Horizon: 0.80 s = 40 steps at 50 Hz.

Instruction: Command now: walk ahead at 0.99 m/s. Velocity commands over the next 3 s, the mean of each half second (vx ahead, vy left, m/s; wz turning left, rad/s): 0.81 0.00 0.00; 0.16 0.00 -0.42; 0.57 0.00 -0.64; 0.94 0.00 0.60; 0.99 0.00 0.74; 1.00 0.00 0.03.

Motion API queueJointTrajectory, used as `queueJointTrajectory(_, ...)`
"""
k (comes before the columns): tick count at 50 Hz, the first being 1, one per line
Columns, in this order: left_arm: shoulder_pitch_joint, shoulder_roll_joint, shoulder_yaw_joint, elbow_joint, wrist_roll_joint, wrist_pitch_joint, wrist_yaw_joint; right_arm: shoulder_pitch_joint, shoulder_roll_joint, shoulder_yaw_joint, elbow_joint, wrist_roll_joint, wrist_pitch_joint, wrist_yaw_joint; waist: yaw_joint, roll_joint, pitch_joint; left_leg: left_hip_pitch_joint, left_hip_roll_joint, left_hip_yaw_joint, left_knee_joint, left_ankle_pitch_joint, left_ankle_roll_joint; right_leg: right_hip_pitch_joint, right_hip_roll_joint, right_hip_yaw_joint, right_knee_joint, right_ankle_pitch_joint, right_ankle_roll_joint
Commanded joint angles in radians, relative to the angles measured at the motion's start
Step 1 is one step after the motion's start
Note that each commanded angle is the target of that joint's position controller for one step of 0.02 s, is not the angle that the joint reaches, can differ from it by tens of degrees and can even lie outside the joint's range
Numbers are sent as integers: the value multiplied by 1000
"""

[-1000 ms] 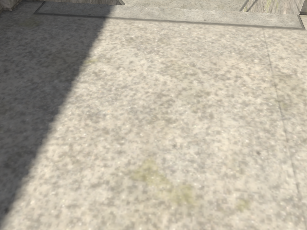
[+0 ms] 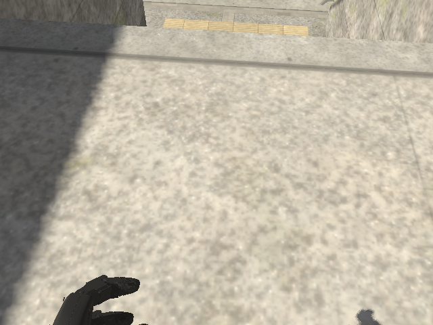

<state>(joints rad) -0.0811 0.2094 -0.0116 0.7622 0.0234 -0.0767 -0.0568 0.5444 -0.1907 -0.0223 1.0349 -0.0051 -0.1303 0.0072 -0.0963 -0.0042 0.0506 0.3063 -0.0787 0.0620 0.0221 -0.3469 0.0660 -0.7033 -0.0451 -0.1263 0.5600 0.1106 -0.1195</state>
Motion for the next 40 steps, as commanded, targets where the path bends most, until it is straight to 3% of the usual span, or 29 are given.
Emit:
queueJointTrajectory(1, 206, 158, 50, 1, -2, -7, 30, -10, -246, -45, -30, -29, 17, -31, 199, 144, -95, -109, 273, -11, 405, 1446, 44, 406, 131, -24, -7, -152, -47)
queueJointTrajectory(2, 416, 191, 71, 66, -3, -4, 45, -56, -263, -52, -37, -38, 33, -38, 300, 148, -193, -151, 272, 2, 664, 1385, 50, 598, 125, -6, -50, -192, -66)
queueJointTrajectory(3, 603, 245, 96, 111, 15, 2, 63, -91, -231, -49, -56, -41, 37, -37, 372, 126, -286, -356, 232, -2, 985, 1117, 63, 854, 8, 109, 7, -361, -94)
queueJointTrajectory(4, 603, 336, 123, 115, 52, 0, 67, 35, -30, -10, -101, 1, 27, -3, 212, -213, -385, -831, 43, -33, 1429, 54, 29, 1182, -318, 642, -37, -563, -223)
queueJointTrajectory(5, 576, 272, 123, 119, 20, 4, 42, -21, -131, -26, -117, 29, 5, -6, 241, -159, -447, -984, 7, -170, 1545, -69, 56, 1197, -334, 957, -242, -699, -249)
queueJointTrajectory(6, 471, 217, 113, 124, 17, -7, 38, -161, -148, -29, -161, 30, 0, -14, 203, -84, -224, -1069, 87, -166, 1496, 47, 69, 1031, -291, 771, -289, -622, -204)
queueJointTrajectory(7, 433, 146, 99, 134, 17, -17, 33, -216, -141, -24, -174, 17, -1, -12, 178, 28, -134, -1040, 120, -157, 1428, 92, 70, 870, -261, 647, -313, -507, -180)
queueJointTrajectory(8, 414, 105, 87, 148, 23, -25, 36, -237, -117, -20, -176, 3, 8, -5, 138, 64, -71, -993, 148, -164, 1376, 102, 67, 736, -215, 545, -336, -441, -146)
queueJointTrajectory(9, 417, 73, 73, 168, 19, -30, 43, -219, -93, -14, -187, -18, 26, 9, 88, 49, -48, -938, 166, -167, 1334, 109, 56, 626, -174, 471, -364, -435, -116)
queueJointTrajectory(11, 441, 73, 67, 195, -2, -49, 48, -236, -57, -2, -203, -37, 52, 30, 54, -2, 7, -944, 203, -152, 1260, 100, 26, 531, -141, 395, -424, -430, -105)
queueJointTrajectory(13, 464, 102, 69, 202, -15, -63, 43, -355, -69, 5, -253, -45, 62, 42, 60, -5, 71, -1018, 229, -95, 1153, 167, 1, 478, -105, 307, -488, -353, -97)
queueJointTrajectory(15, 477, 105, 62, 205, -19, -71, 37, -468, -72, 16, -301, -45, 50, 46, 65, 14, 133, -969, 213, -18, 923, 296, -20, 421, -54, 175, -476, 144, -82)
queueJointTrajectory(17, 535, 110, 58, 224, -36, -81, 36, -532, -37, 38, -309, -32, 29, 54, 108, 19, 112, -778, 132, 74, 651, 498, -16, 396, -2, 90, -444, 411, -34)
queueJointTrajectory(19, 588, 153, 62, 246, -42, -84, 41, -541, -53, 38, -303, -21, 23, 50, 128, -41, 67, -703, 81, 88, 541, 626, 7, 519, -31, 101, -438, 473, -7)
queueJointTrajectory(20, 602, 203, 70, 234, -63, -66, 64, -606, -113, 7, -340, 36, 2, 33, 135, -69, 6, -711, 48, 24, 515, 586, 8, 619, -60, 136, -345, 504, 7)
queueJointTrajectory(22, 574, 223, 75, 229, -42, -31, 87, -526, -186, -19, -329, 30, -12, 31, 55, -120, -78, -661, 6, 5, 448, 583, 30, 775, -88, 150, -220, 588, 40)
queueJointTrajectory(23, 538, 227, 76, 218, -24, -13, 89, -394, -214, -37, -285, 26, -16, 30, -18, -134, -147, -530, -2, -3, 436, 629, 43, 786, -80, 139, -68, 616, 60)
queueJointTrajectory(24, 470, 219, 74, 199, -16, 0, 86, -219, -225, -47, -223, 13, -10, 24, -111, -143, -214, -360, 55, -37, 392, 748, 63, 729, -49, 117, 152, 555, 92)
queueJointTrajectory(25, 473, 141, 56, 170, 5, 3, 84, -80, -283, -50, -173, -20, 6, 13, -113, 35, -340, -80, 267, -221, 541, 1173, 103, 506, 59, 89, 560, -42, 127)
queueJointTrajectory(26, 792, -38, 10, 232, -28, -7, 58, -94, -260, -27, -173, -61, -4, 30, 39, 311, -587, 248, 543, -657, 576, 1443, 370, 211, 208, 301, 956, -792, 159)
queueJointTrajectory(27, 809, 68, 28, 262, -43, -16, 48, -164, -213, -31, -194, -37, 8, 40, 10, 159, -640, 165, 498, -658, 498, 1272, 370, 201, 144, 404, 987, -739, 140)
queueJointTrajectory(28, 653, 130, 44, 214, -58, -14, 51, -292, -179, -26, -220, -9, 16, 39, 30, 85, -446, -15, 445, -508, 459, 1097, 331, 147, 87, 338, 918, -700, 142)
queueJointTrajectory(29, 540, 147, 52, 182, -44, -9, 65, -383, -149, -14, -223, 7, 19, 36, 72, -45, -282, -243, 389, -413, 393, 987, 276, 149, 34, 265, 821, -642, 153)
queueJointTrajectory(30, 479, 159, 66, 173, -36, 4, 79, -417, -116, 0, -222, 5, 16, 32, 91, -68, -197, -405, 349, -355, 341, 953, 250, 179, 9, 239, 759, -605, 159)
queueJointTrajectory(32, 539, 88, 62, 184, -40, 40, 86, -431, -118, 3, -198, -30, 11, 36, 147, -1, -168, -586, 331, -252, 289, 957, 232, 318, -28, 252, 657, -561, 166)
queueJointTrajectory(33, 531, 74, 61, 173, -44, 52, 92, -439, -136, -3, -191, -39, 8, 35, 154, 32, -152, -645, 321, -198, 266, 969, 231, 339, -29, 234, 620, -551, 172)
queueJointTrajectory(34, 500, 92, 70, 146, -47, 58, 99, -437, -176, -17, -189, -43, 11, 27, 154, 61, -150, -647, 322, -170, 254, 970, 235, 307, -22, 215, 606, -532, 175)
queueJointTrajectory(36, 446, 132, 88, 102, -45, 74, 106, -439, -216, -33, -193, -35, 30, -1, 153, 71, -174, -609, 345, -140, 234, 844, 236, 228, -42, 212, 593, -465, 178)
queueJointTrajectory(40, 347, 153, 111, 38, -44, 104, 106, -468, -213, -41, -213, -16, 74, -48, 128, 83, -131, -585, 346, -88, 163, 352, 204, 128, -82, 190, 522, -342, 180)
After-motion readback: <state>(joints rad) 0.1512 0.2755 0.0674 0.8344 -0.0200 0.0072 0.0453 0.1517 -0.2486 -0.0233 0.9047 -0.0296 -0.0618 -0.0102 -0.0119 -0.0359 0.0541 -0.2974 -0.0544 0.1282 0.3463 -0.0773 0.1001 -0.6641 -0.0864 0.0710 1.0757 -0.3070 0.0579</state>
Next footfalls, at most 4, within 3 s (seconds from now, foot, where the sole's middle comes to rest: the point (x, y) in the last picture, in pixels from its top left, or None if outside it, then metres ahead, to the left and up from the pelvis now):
0.06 right None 0.28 -0.08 -0.75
0.48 left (181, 239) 0.72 0.07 -0.75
1.10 right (253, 250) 0.66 -0.16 -0.75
1.54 left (238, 150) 1.08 -0.16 -0.75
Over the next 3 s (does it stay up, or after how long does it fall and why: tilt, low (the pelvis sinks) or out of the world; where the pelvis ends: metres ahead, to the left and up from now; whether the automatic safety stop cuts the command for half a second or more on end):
stays up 2.02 -0.34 -0.28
